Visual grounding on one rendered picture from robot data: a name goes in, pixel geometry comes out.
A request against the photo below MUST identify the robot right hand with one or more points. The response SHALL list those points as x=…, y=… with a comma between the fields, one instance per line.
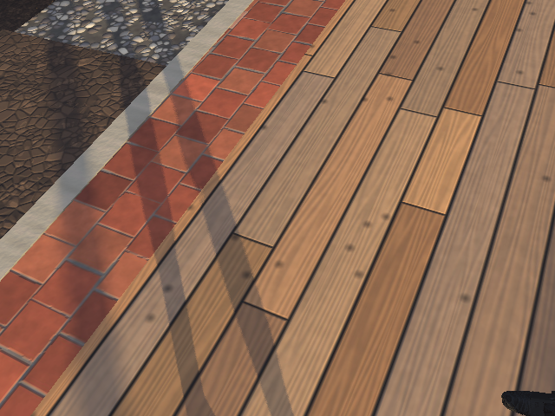
x=530, y=403

